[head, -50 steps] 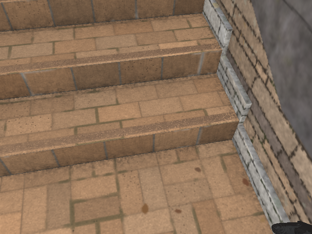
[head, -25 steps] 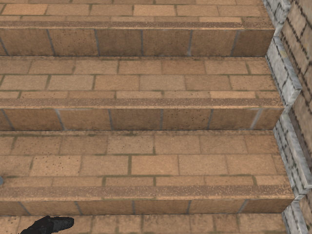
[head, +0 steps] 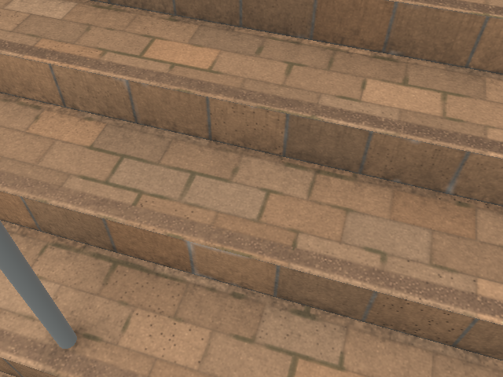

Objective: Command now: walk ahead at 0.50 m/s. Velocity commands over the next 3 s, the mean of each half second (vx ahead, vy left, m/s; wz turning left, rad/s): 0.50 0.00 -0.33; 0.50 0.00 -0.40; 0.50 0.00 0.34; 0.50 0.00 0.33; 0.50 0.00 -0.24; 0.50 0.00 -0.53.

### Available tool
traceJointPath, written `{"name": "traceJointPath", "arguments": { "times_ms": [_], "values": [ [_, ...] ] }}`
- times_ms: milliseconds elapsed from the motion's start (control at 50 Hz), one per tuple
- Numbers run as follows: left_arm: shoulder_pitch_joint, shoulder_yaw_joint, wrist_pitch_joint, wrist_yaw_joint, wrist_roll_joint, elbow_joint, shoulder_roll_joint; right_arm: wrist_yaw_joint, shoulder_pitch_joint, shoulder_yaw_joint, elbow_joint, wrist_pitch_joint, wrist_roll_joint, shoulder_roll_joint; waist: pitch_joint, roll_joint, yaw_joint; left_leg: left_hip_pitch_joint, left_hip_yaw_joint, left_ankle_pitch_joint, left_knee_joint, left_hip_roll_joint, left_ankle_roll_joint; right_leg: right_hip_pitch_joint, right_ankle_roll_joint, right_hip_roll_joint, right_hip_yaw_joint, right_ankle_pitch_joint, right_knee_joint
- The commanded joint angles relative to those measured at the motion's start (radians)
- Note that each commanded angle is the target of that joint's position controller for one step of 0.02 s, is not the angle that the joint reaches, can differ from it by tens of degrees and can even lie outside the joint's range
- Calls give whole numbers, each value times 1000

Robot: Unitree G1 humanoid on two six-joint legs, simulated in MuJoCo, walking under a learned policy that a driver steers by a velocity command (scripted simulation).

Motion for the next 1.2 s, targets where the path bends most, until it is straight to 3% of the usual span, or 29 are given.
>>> {"name": "traceJointPath", "arguments": {
  "times_ms": [20,40,100,200,300,360,400,420,440,480,500,520,540,560,620,700,760,820,880,920,940,980,1000,1020,1040,1080,1100,1160,1200],
  "values": [
    [-41,15,13,20,6,-89,99,-27,422,-85,85,5,47,-266,-262,62,-166,606,-615,32,-255,440,229,-560,-56,35,128,-75,694],
    [-96,15,15,13,15,-110,77,-25,326,-63,76,1,53,-202,-130,28,-111,489,-494,-52,-276,384,208,-609,-63,-3,148,-4,716],
    [-74,18,35,-9,24,-92,54,-23,231,-29,85,-22,50,-88,-11,59,-23,280,-269,35,-371,283,117,-562,-43,-40,160,137,694],
    [-174,30,81,1,23,-149,-34,-31,425,-25,182,-41,31,-76,14,101,-66,345,-180,-12,-353,321,130,-937,-71,13,107,56,1273],
    [-502,-27,87,46,26,-378,-117,-30,506,5,249,-56,11,-56,131,20,-62,379,-111,-188,-398,357,67,-1397,-107,45,189,-73,1479],
    [-570,-61,99,29,31,-474,-122,-43,491,29,267,-55,38,-51,126,5,-27,237,25,-116,-474,248,25,-1251,-92,30,61,-21,1188],
    [-542,-77,120,8,45,-500,-117,-81,475,28,258,-44,71,-105,77,35,-9,207,88,292,-601,250,74,-970,-90,-2,-36,-3,931],
    [-488,-78,114,13,21,-461,-98,-82,413,47,228,-46,108,-79,27,-19,26,143,201,874,-534,195,61,-696,-104,44,-136,10,762],
    [-404,-75,114,23,19,-435,-92,-81,451,31,202,-52,117,-142,-85,46,40,204,192,1525,-389,242,80,-495,-119,107,-209,42,709],
    [-141,-40,118,20,22,-356,-22,-75,398,-21,157,-39,122,-281,-328,236,146,444,157,1856,48,305,57,-312,-171,189,-135,24,493],
    [-83,-16,99,-8,31,-335,37,-54,389,-36,122,-23,115,-287,-396,264,161,455,153,1653,299,286,36,-178,-202,210,-7,30,268],
    [-126,26,85,-11,29,-305,141,-27,390,-22,55,-33,57,-168,-367,59,86,74,104,602,664,151,-26,29,-274,54,451,18,42],
    [-133,82,108,8,28,-288,279,11,360,-23,-30,-37,35,-140,-427,-192,65,-241,-42,-20,1106,-68,-73,121,-391,-156,1074,94,-285],
    [-177,84,98,18,26,-280,230,28,346,-27,-49,-62,2,-101,-351,-69,16,-344,-192,47,1312,-12,-45,60,-366,-167,1089,44,-372],
    [-144,44,56,18,42,-138,28,-7,186,21,-164,-55,6,61,-42,36,-70,-568,-138,36,1521,25,-10,-256,-279,-65,726,26,-290],
    [-110,36,11,-6,22,-64,28,-33,152,50,-228,13,6,91,45,47,-138,-696,-100,-68,1413,66,-18,-366,-202,25,402,319,-268],
    [8,33,-11,-6,42,-50,57,-40,-4,67,-294,15,19,140,-9,-63,-59,-887,0,-82,1581,50,-26,-229,-199,-15,444,402,-331],
    [116,39,-11,6,19,-13,75,-43,-228,94,-401,6,3,156,38,-58,9,-1019,28,-198,1422,83,-15,-127,-161,-8,451,261,-414],
    [190,49,18,51,1,-10,85,-18,-304,101,-459,32,2,140,-39,-73,58,-734,89,-213,1079,77,-13,-54,-212,-54,438,599,-629],
    [74,48,22,67,4,-81,91,-8,-116,96,-382,38,28,156,-167,-89,-50,-284,130,-215,805,13,33,-84,-189,-42,240,1269,-538],
    [71,59,19,59,-2,-113,150,-10,4,72,-320,45,45,105,-283,-94,-96,-74,166,-229,772,-70,28,-68,-184,-48,210,1688,-432],
    [-11,88,-17,25,-10,-150,224,-21,231,15,-249,43,67,-19,-340,-171,-221,72,110,-228,467,-84,47,84,-156,-105,218,1899,-62],
    [-21,90,-35,11,-12,-158,198,-30,347,-25,-195,39,32,-102,-392,-93,-271,243,-132,-369,339,-2,108,-51,-129,-44,212,1607,263],
    [-46,77,-38,-29,0,-227,79,-37,399,-55,-126,45,30,-188,-401,313,-224,397,-755,-301,-18,261,309,-460,-49,228,184,381,756],
    [-5,69,-49,-48,80,-242,63,-41,298,-59,-144,62,56,-136,-384,241,-156,335,-1026,-393,-174,262,328,-580,-66,190,287,247,1061],
    [-92,35,-48,-40,84,-318,-27,-33,185,-47,-93,34,52,-30,-92,-46,-52,90,-801,-552,-169,225,241,-726,-85,106,245,313,1157],
    [-137,18,-34,-17,86,-350,-64,-26,212,-36,-57,14,44,35,-53,-87,-49,29,-718,-453,-153,194,209,-784,-100,93,231,293,1253],
    [-166,-23,27,20,61,-414,-145,-6,300,-31,66,-28,52,40,23,-14,8,-40,-438,-221,-148,99,159,-947,-108,54,190,206,1355],
    [-204,-25,37,14,58,-436,-116,-5,309,-32,62,-26,62,19,48,-23,10,-58,-379,-188,-176,81,159,-1011,-73,11,155,192,1229]
  ]
}}
Next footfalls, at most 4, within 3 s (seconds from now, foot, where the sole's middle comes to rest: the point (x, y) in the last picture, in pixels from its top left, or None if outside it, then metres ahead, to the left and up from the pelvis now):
0.50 right None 0.41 -0.13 -0.61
0.98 left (331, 220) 0.76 -0.13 -0.46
1.50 right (444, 102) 1.03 -0.41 -0.30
2.06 left None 1.38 -0.18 -0.15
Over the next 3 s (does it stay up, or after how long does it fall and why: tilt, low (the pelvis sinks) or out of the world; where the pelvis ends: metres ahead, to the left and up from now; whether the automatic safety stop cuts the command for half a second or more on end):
stays up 1.74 -0.38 0.78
